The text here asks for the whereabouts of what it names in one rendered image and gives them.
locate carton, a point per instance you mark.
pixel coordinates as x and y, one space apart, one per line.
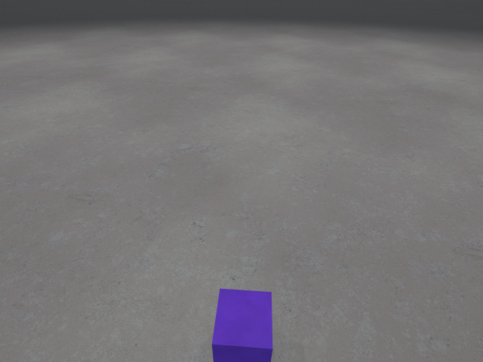
243 326

